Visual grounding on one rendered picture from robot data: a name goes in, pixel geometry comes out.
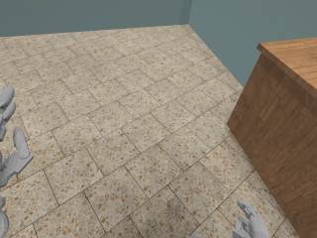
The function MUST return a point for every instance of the counter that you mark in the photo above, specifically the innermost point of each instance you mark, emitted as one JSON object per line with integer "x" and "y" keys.
{"x": 275, "y": 123}

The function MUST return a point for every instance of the robot left hand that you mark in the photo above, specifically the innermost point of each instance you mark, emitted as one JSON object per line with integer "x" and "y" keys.
{"x": 17, "y": 161}

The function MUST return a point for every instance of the robot left forearm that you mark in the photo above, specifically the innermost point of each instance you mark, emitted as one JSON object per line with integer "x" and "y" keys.
{"x": 4, "y": 220}

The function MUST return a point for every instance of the robot right hand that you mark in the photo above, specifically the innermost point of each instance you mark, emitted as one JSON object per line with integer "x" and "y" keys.
{"x": 254, "y": 228}

